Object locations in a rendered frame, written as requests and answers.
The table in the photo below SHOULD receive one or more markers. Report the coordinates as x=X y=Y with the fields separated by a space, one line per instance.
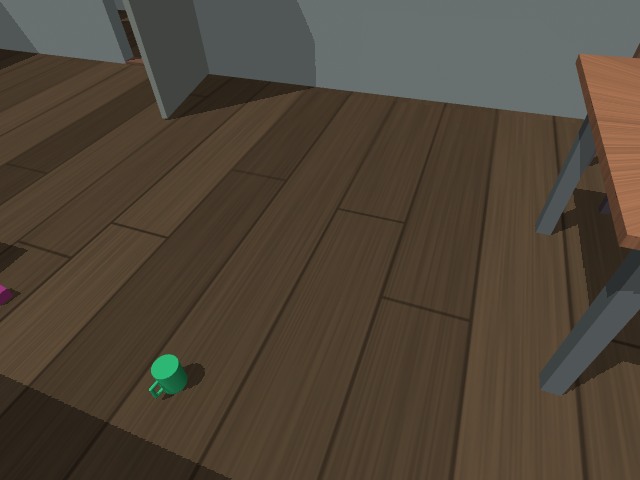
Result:
x=611 y=91

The chair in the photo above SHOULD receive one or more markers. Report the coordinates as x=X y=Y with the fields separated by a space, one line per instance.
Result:
x=604 y=207

